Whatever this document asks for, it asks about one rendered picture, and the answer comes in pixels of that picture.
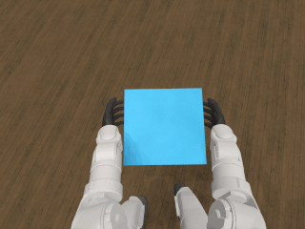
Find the right robot hand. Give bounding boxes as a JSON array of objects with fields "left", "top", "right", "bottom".
[{"left": 202, "top": 97, "right": 226, "bottom": 129}]

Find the robot right forearm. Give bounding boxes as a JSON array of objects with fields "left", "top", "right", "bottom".
[{"left": 210, "top": 124, "right": 267, "bottom": 229}]

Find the robot right upper arm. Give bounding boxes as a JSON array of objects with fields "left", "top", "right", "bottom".
[{"left": 206, "top": 198, "right": 266, "bottom": 229}]

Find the robot left upper arm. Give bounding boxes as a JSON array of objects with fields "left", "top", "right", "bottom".
[{"left": 71, "top": 200, "right": 129, "bottom": 229}]

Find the carton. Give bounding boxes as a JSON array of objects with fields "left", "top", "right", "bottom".
[{"left": 123, "top": 88, "right": 207, "bottom": 166}]

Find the right robot shin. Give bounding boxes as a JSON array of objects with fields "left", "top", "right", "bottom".
[{"left": 177, "top": 187, "right": 192, "bottom": 194}]

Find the left robot thigh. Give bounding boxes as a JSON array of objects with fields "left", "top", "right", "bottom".
[{"left": 122, "top": 199, "right": 145, "bottom": 229}]

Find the robot left forearm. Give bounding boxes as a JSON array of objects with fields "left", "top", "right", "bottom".
[{"left": 75, "top": 125, "right": 123, "bottom": 215}]

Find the left robot hand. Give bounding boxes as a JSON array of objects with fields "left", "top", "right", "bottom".
[{"left": 102, "top": 97, "right": 125, "bottom": 127}]

